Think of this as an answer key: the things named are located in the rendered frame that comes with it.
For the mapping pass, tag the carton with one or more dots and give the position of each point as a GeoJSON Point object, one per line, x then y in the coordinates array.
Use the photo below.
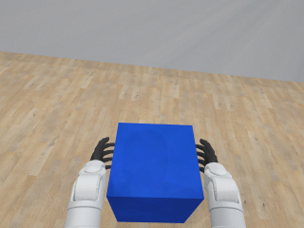
{"type": "Point", "coordinates": [155, 173]}

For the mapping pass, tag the robot right hand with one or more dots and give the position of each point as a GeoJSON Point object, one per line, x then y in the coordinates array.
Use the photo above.
{"type": "Point", "coordinates": [208, 155]}

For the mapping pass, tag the left robot forearm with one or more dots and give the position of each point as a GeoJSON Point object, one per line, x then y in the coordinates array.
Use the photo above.
{"type": "Point", "coordinates": [86, 200]}

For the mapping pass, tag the right robot forearm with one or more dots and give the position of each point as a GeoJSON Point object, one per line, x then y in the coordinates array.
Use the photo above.
{"type": "Point", "coordinates": [224, 200]}

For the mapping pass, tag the robot left hand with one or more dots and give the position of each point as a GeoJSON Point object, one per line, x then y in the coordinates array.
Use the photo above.
{"type": "Point", "coordinates": [99, 153]}

